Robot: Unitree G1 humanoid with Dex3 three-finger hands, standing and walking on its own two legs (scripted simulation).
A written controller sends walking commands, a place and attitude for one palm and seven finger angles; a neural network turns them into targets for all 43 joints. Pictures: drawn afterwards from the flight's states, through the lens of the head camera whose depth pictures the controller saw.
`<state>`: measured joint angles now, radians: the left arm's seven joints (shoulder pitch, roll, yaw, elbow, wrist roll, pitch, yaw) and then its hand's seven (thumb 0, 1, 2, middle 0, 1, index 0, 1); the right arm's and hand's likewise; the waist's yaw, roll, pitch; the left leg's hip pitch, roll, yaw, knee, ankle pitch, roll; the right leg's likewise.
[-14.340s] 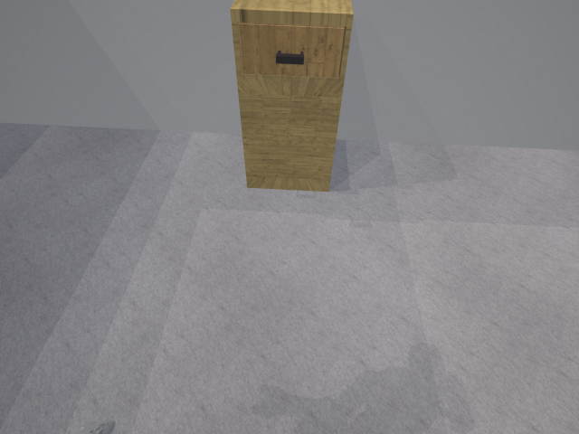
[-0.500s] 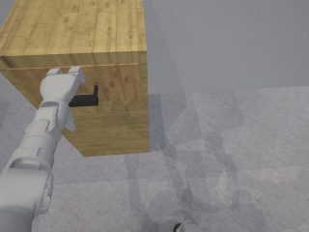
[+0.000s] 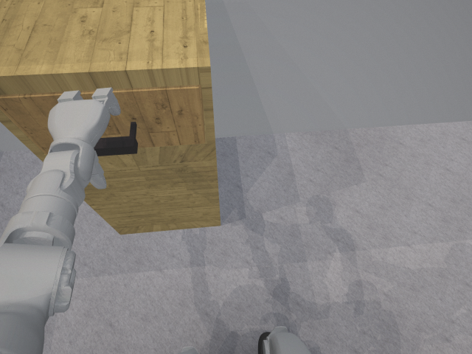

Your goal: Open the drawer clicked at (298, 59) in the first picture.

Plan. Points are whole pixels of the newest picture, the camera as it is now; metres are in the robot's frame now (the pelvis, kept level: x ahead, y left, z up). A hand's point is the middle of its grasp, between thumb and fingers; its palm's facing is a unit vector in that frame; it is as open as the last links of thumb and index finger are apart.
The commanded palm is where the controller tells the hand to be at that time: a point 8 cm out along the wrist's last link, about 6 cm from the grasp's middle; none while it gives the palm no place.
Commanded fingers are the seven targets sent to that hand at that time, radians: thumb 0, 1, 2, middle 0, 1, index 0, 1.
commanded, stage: re-aim the fingers above the handle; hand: left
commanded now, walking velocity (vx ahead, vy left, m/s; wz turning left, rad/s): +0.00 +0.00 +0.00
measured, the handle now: (112, 137) +0.54 +0.23 -0.03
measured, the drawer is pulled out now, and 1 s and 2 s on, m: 0.00 0.00 0.00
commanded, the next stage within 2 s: lower the fingers behind the handle in 1.56 s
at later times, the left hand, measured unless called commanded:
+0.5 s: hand (93, 139) +0.49 +0.24 +0.02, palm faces -0.07 -0.02 -1.00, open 13.8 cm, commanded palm +0.48 +0.24 +0.08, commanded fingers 0.00 -0.50 0.30 -0.30 -1.20 -0.30 -1.20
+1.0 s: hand (94, 139) +0.49 +0.24 +0.02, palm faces -0.07 -0.03 -1.00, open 13.8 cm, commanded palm +0.48 +0.24 +0.08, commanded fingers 0.00 -0.50 0.30 -0.30 -1.20 -0.30 -1.20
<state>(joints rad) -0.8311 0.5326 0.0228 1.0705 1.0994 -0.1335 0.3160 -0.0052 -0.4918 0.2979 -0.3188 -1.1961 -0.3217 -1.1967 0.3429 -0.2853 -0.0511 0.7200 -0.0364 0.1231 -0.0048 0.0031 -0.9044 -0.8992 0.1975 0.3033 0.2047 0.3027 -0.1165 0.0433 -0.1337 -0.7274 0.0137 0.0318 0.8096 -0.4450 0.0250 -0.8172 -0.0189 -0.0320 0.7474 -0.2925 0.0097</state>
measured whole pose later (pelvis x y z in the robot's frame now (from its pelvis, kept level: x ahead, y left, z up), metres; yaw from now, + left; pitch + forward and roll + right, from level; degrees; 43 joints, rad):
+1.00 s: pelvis +0.00 +0.00 +0.00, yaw +0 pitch +22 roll -1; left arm -0.85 0.54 0.02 1.09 1.09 -0.10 0.31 0.00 -0.49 0.30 -0.32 -1.20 -0.33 -1.20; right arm 0.34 -0.27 -0.04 0.72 -0.03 0.11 0.00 0.00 -0.90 -0.90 0.20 0.30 0.21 0.30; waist -0.12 0.05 -0.13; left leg -0.74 0.01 0.04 0.81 -0.45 0.03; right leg -0.84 -0.02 -0.02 0.75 -0.29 0.02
